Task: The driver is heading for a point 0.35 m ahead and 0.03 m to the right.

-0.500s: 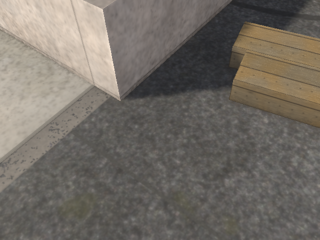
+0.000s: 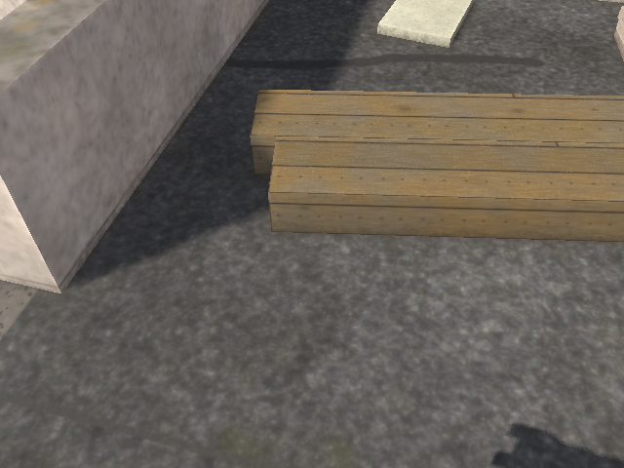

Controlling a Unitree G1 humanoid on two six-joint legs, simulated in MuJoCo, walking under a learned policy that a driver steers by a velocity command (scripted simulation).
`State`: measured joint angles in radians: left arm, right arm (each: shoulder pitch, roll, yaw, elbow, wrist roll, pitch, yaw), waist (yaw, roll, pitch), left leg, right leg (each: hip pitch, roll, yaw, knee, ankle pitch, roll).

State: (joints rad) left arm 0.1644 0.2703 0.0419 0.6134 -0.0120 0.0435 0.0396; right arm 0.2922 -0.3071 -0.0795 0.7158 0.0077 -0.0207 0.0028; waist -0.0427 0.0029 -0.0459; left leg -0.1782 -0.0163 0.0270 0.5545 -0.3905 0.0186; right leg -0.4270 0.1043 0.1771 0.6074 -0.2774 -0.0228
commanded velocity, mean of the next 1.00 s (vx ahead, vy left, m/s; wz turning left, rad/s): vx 0.49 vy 0.00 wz -0.08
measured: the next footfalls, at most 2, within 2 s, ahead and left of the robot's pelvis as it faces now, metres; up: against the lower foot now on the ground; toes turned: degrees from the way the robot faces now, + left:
right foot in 0.48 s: +0.34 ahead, -0.21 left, +0.00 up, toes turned -6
left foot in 0.90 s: +0.53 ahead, +0.00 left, +0.00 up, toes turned -2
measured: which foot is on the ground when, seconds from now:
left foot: down 0.00-0.48, up 0.50-0.88, down 0.90-1.00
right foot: down 0.00-0.00, up 0.02-0.46, down 0.48-1.00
